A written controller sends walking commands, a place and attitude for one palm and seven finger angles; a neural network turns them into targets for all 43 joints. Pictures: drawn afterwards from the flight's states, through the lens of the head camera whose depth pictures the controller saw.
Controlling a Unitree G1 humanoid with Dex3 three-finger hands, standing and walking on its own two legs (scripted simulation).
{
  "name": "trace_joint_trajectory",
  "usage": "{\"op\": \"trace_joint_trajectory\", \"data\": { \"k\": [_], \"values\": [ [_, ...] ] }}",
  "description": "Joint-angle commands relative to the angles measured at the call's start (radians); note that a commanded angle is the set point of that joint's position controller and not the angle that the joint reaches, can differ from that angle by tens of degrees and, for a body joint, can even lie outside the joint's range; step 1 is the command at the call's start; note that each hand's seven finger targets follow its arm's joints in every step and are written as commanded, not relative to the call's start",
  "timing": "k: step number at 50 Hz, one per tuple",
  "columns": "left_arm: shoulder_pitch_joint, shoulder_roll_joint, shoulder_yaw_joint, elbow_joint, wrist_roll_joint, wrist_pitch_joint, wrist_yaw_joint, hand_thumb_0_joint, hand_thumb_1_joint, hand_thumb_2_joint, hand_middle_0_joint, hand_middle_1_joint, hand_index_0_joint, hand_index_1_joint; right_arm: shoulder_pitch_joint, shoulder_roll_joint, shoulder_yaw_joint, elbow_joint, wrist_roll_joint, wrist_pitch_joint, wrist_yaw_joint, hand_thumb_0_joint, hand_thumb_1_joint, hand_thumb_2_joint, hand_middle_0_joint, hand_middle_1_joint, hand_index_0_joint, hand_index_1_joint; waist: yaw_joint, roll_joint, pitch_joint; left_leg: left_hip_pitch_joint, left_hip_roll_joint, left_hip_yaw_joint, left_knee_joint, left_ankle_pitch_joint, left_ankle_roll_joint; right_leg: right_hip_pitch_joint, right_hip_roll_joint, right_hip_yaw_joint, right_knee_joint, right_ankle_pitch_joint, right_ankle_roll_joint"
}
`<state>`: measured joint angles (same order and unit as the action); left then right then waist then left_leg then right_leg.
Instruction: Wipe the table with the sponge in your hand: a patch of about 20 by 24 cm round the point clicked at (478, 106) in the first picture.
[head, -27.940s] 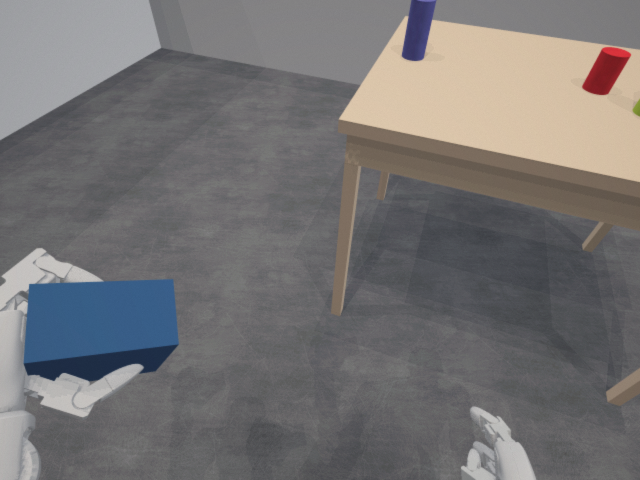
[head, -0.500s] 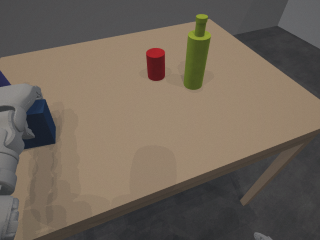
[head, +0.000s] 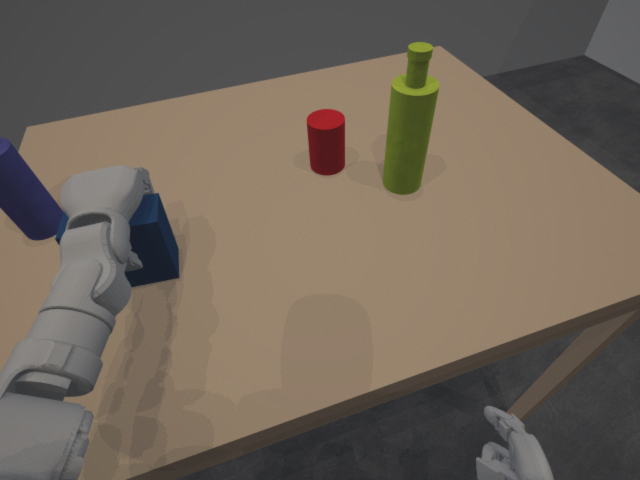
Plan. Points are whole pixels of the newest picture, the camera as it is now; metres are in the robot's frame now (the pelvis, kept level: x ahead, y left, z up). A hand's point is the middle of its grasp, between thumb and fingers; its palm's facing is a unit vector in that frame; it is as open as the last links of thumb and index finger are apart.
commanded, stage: slide across to the middle lane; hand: left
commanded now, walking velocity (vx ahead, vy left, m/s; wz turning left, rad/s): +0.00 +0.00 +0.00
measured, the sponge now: (129, 253) +0.37 +0.31 +0.08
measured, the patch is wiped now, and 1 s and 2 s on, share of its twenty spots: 0.30 0.45 0.50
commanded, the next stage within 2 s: wipe back along the middle lane in 0.08 s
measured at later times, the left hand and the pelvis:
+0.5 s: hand (146, 245) +0.35 +0.26 +0.12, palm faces -0.01 -0.03 -1.00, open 10.2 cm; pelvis +0.00 -0.03 +0.00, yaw +0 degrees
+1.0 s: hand (147, 268) +0.32 +0.25 +0.11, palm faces +0.01 -0.03 -1.00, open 10.2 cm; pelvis -0.02 -0.03 +0.00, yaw -1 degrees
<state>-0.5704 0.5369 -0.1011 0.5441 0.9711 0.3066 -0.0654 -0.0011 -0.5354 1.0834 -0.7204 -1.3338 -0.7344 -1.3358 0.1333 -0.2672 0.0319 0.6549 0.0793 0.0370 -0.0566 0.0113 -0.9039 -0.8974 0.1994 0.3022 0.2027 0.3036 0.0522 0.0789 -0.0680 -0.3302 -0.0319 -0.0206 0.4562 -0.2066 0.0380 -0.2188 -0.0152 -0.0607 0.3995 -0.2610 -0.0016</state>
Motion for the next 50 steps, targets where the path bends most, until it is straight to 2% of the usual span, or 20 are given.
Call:
{"op": "trace_joint_trajectory", "data": {
  "k": [1, 7, 8, 13, 14, 16, 18, 21, 23, 25, 28, 32, 33, 36, 37, 41, 43, 44, 45, 50],
  "values": [
    [-0.453, 0.248, 0.077, -0.232, 0.027, -0.001, 0.018, 0.000, 0.100, 1.300, -1.200, -1.600, -1.200, -1.600, -0.082, -0.129, -0.042, -0.133, -0.001, -0.038, -0.009, 0.000, -0.900, -0.900, 0.200, 0.300, 0.200, 0.300, -0.020, -0.024, -0.335, 0.280, -0.001, -0.033, 0.005, 0.387, 0.006, 0.022, 0.046, -0.002, -0.016, 0.330, -0.075],
    [-0.454, 0.218, 0.062, -0.272, 0.025, 0.010, 0.008, 0.000, 0.100, 1.300, -1.200, -1.600, -1.200, -1.600, -0.094, -0.122, -0.037, -0.132, -0.005, -0.030, -0.009, 0.000, -0.900, -0.900, 0.200, 0.300, 0.200, 0.300, -0.018, -0.015, -0.337, 0.285, -0.006, -0.016, 0.030, 0.455, 0.007, 0.037, 0.040, 0.004, 0.001, 0.433, -0.073],
    [-0.468, 0.238, 0.081, -0.271, 0.022, 0.012, 0.010, 0.000, 0.100, 1.300, -1.200, -1.600, -1.200, -1.600, -0.092, -0.128, -0.039, -0.126, -0.005, -0.030, -0.008, 0.000, -0.900, -0.900, 0.200, 0.300, 0.200, 0.300, -0.023, -0.023, -0.338, 0.280, -0.006, -0.018, 0.030, 0.461, 0.005, 0.049, 0.041, 0.002, 0.005, 0.446, -0.075],
    [-0.304, 0.269, 0.146, -0.316, 0.024, 0.032, 0.020, 0.000, 0.100, 1.300, -1.200, -1.600, -1.200, -1.600, -0.117, -0.128, -0.038, -0.144, -0.014, -0.020, 0.000, 0.000, -0.900, -0.900, 0.200, 0.300, 0.200, 0.300, 0.020, -0.028, -0.380, 0.257, -0.009, -0.008, 0.035, 0.528, 0.005, 0.128, 0.033, 0.010, 0.026, 0.537, -0.071],
    [-0.260, 0.245, 0.132, -0.301, 0.027, 0.043, 0.018, 0.000, 0.100, 1.300, -1.200, -1.600, -1.200, -1.600, -0.117, -0.126, -0.038, -0.151, -0.017, -0.016, 0.001, 0.000, -0.900, -0.900, 0.200, 0.300, 0.200, 0.300, 0.023, -0.042, -0.367, 0.248, -0.011, 0.001, 0.037, 0.516, 0.011, 0.120, 0.035, 0.010, 0.025, 0.535, -0.067],
    [-0.191, 0.274, 0.169, -0.310, 0.025, 0.053, 0.019, 0.000, 0.100, 1.300, -1.200, -1.600, -1.200, -1.600, -0.123, -0.130, -0.038, -0.153, -0.017, -0.010, 0.005, 0.000, -0.900, -0.900, 0.200, 0.300, 0.200, 0.300, 0.033, -0.075, -0.355, 0.221, -0.012, 0.006, 0.035, 0.496, 0.013, 0.136, 0.031, 0.011, 0.028, 0.551, -0.062],
    [-0.189, 0.254, 0.156, -0.357, 0.010, 0.050, 0.015, 0.000, 0.100, 1.300, -1.200, -1.600, -1.200, -1.600, -0.146, -0.125, -0.039, -0.160, -0.011, -0.011, 0.007, 0.000, -0.900, -0.900, 0.200, 0.300, 0.200, 0.300, 0.024, -0.097, -0.329, 0.212, -0.013, 0.013, 0.033, 0.455, 0.017, 0.138, 0.028, 0.014, 0.027, 0.553, -0.056],
    [-0.137, 0.253, 0.152, -0.369, 0.019, 0.064, 0.012, 0.000, 0.100, 1.300, -1.200, -1.600, -1.200, -1.600, -0.145, -0.127, -0.038, -0.166, -0.010, -0.009, 0.006, 0.000, -0.900, -0.900, 0.200, 0.300, 0.200, 0.300, 0.027, -0.091, -0.307, 0.198, -0.019, 0.017, 0.032, 0.414, 0.021, 0.113, 0.030, 0.017, 0.024, 0.522, -0.054],
    [-0.161, 0.204, 0.100, -0.413, 0.017, 0.065, 0.005, 0.000, 0.100, 1.300, -1.200, -1.600, -1.200, -1.600, -0.164, -0.120, -0.037, -0.172, -0.003, -0.012, 0.005, 0.000, -0.900, -0.900, 0.200, 0.300, 0.200, 0.300, 0.012, -0.049, -0.275, 0.207, -0.017, 0.017, 0.022, 0.371, 0.020, 0.083, 0.032, 0.019, 0.015, 0.458, -0.056],
    [-0.150, 0.178, 0.067, -0.382, 0.021, 0.073, 0.001, 0.000, 0.100, 1.300, -1.200, -1.600, -1.200, -1.600, -0.164, -0.118, -0.033, -0.168, 0.002, -0.011, 0.002, 0.000, -0.900, -0.900, 0.200, 0.300, 0.200, 0.300, 0.007, -0.056, -0.228, 0.195, -0.017, 0.012, 0.014, 0.302, 0.019, 0.037, 0.035, 0.018, -0.001, 0.366, -0.055],
    [-0.175, 0.185, 0.062, -0.395, 0.007, 0.060, -0.003, 0.000, 0.100, 1.300, -1.200, -1.600, -1.200, -1.600, -0.173, -0.120, -0.035, -0.163, 0.005, -0.020, -0.009, 0.000, -0.900, -0.900, 0.200, 0.300, 0.200, 0.300, -0.003, -0.046, -0.221, 0.204, -0.016, 0.010, 0.005, 0.231, 0.021, 0.027, 0.034, 0.029, -0.017, 0.289, -0.058],
    [-0.159, 0.204, 0.076, -0.298, 0.010, 0.054, -0.003, 0.000, 0.100, 1.300, -1.200, -1.600, -1.200, -1.600, -0.175, -0.122, -0.029, -0.143, 0.007, -0.021, -0.024, 0.000, -0.900, -0.900, 0.200, 0.300, 0.200, 0.300, 0.000, -0.108, -0.182, 0.173, -0.015, 0.010, -0.008, 0.154, 0.018, 0.003, 0.031, 0.035, -0.038, 0.203, -0.049],
    [-0.176, 0.211, 0.081, -0.307, 0.005, 0.045, -0.002, 0.000, 0.100, 1.300, -1.200, -1.600, -1.200, -1.600, -0.180, -0.123, -0.029, -0.143, 0.010, -0.026, -0.025, 0.000, -0.900, -0.900, 0.200, 0.300, 0.200, 0.300, -0.003, -0.093, -0.186, 0.175, -0.014, 0.009, -0.016, 0.140, 0.016, 0.008, 0.032, 0.036, -0.039, 0.181, -0.052],
    [-0.140, 0.155, 0.044, -0.310, 0.013, 0.031, 0.005, 0.000, 0.100, 1.300, -1.200, -1.600, -1.200, -1.600, -0.183, -0.113, -0.031, -0.154, 0.006, -0.032, -0.023, 0.000, -0.900, -0.900, 0.200, 0.300, 0.200, 0.300, 0.011, -0.055, -0.205, 0.191, -0.017, 0.009, -0.011, 0.148, 0.015, 0.004, 0.033, 0.033, -0.039, 0.170, -0.056],
    [-0.104, 0.168, 0.063, -0.309, 0.012, 0.029, 0.010, 0.000, 0.100, 1.300, -1.200, -1.600, -1.200, -1.600, -0.186, -0.113, -0.030, -0.153, 0.006, -0.031, -0.019, 0.000, -0.900, -0.900, 0.200, 0.300, 0.200, 0.300, 0.018, -0.050, -0.199, 0.186, -0.013, 0.007, -0.013, 0.150, 0.013, 0.009, 0.032, 0.032, -0.035, 0.172, -0.057],
    [-0.056, 0.127, 0.042, -0.299, -0.002, 0.033, 0.018, 0.000, 0.100, 1.300, -1.200, -1.600, -1.200, -1.600, -0.200, -0.111, -0.028, -0.161, 0.006, -0.030, -0.017, 0.000, -0.900, -0.900, 0.200, 0.300, 0.200, 0.300, 0.018, -0.073, -0.159, 0.168, -0.011, 0.009, -0.018, 0.108, 0.012, -0.010, 0.033, 0.035, -0.049, 0.121, -0.052],
    [-0.058, 0.167, 0.077, -0.282, -0.004, 0.039, 0.024, 0.000, 0.100, 1.300, -1.200, -1.600, -1.200, -1.600, -0.200, -0.121, -0.030, -0.151, 0.007, -0.029, -0.018, 0.000, -0.900, -0.900, 0.200, 0.300, 0.200, 0.300, 0.017, -0.101, -0.139, 0.153, -0.007, 0.008, -0.027, 0.080, 0.010, -0.014, 0.035, 0.039, -0.053, 0.088, -0.050],
    [-0.041, 0.138, 0.052, -0.275, -0.003, 0.047, 0.024, 0.000, 0.100, 1.300, -1.200, -1.600, -1.200, -1.600, -0.205, -0.117, -0.027, -0.160, 0.007, -0.028, -0.019, 0.000, -0.900, -0.900, 0.200, 0.300, 0.200, 0.300, 0.020, -0.099, -0.129, 0.144, -0.010, 0.011, -0.027, 0.078, 0.011, -0.015, 0.035, 0.037, -0.052, 0.085, -0.049],
    [-0.033, 0.154, 0.067, -0.273, 0.000, 0.052, 0.026, 0.000, 0.100, 1.300, -1.200, -1.600, -1.200, -1.600, -0.209, -0.118, -0.027, -0.154, 0.008, -0.026, -0.019, 0.000, -0.900, -0.900, 0.200, 0.300, 0.200, 0.300, 0.022, -0.112, -0.130, 0.146, -0.009, 0.011, -0.026, 0.080, 0.011, -0.017, 0.034, 0.039, -0.051, 0.085, -0.047],
    [0.031, 0.099, 0.030, -0.338, 0.002, 0.075, 0.025, 0.000, 0.100, 1.300, -1.200, -1.600, -1.200, -1.600, -0.222, -0.113, -0.028, -0.168, 0.007, -0.024, -0.009, 0.000, -0.900, -0.900, 0.200, 0.300, 0.200, 0.300, 0.030, -0.073, -0.153, 0.164, -0.008, 0.013, -0.015, 0.122, 0.010, -0.003, 0.035, 0.036, -0.033, 0.135, -0.052]
  ]
}}
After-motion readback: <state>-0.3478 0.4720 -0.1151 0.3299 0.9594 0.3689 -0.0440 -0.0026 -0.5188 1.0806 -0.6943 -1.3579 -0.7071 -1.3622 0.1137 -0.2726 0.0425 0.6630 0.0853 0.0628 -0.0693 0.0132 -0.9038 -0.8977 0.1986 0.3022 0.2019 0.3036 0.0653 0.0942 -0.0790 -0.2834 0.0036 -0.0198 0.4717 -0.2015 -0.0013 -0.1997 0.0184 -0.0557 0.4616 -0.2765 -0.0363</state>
